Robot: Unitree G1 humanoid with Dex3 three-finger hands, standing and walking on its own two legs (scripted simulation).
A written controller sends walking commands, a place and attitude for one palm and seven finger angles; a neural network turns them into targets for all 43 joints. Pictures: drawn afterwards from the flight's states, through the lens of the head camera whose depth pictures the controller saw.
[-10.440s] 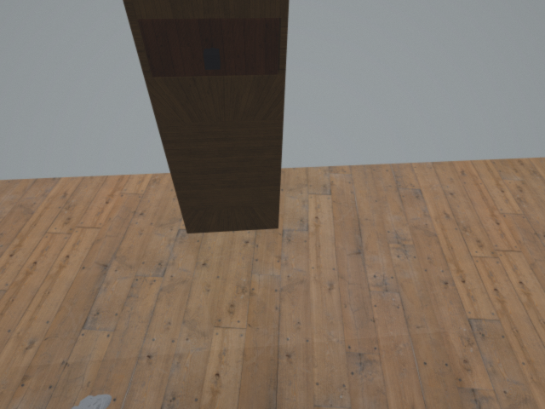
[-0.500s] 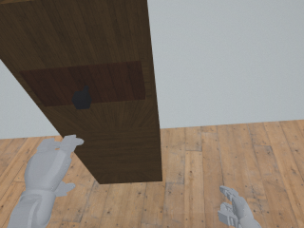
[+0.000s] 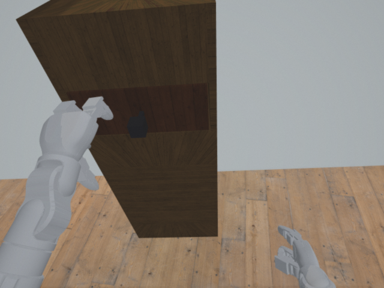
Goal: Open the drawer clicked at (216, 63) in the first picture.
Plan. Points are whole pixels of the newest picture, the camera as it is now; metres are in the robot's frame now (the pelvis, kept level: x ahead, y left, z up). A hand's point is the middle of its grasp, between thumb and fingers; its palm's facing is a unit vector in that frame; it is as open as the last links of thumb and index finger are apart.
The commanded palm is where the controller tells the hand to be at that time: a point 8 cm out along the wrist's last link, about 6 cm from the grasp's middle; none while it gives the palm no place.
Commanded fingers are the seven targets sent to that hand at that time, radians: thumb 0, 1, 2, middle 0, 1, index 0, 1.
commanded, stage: raise the hand with hooked fingers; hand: left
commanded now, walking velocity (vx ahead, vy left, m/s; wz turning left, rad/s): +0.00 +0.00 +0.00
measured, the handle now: (139, 122) +0.50 +0.23 +0.08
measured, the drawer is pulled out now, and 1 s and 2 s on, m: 0.00 0.00 0.00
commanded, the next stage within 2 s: move the hooked fingers above the handle in 0.56 s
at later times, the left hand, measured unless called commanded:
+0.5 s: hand (76, 143) +0.30 +0.26 +0.19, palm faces +0.21 -0.06 -0.98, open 13.8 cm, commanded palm +0.26 +0.25 +0.25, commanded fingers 0.00 -0.50 0.30 -0.30 -1.20 -0.30 -1.20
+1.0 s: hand (90, 136) +0.33 +0.25 +0.19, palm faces +0.13 -0.02 -0.99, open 13.8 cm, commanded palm +0.30 +0.24 +0.24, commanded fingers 0.00 -0.50 0.30 -0.30 -1.20 -0.30 -1.20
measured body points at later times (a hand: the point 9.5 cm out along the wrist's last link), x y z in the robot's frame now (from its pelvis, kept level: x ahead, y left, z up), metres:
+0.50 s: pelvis -0.02 +0.01 +0.00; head -0.02 -0.02 +0.45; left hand +0.28 +0.26 +0.25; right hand +0.18 -0.20 -0.11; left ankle +0.00 +0.09 -0.74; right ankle +0.00 -0.12 -0.74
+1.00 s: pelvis +0.00 -0.03 +0.00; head +0.01 -0.08 +0.45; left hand +0.32 +0.25 +0.24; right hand +0.21 -0.25 -0.11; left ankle +0.00 +0.09 -0.74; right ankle +0.00 -0.12 -0.74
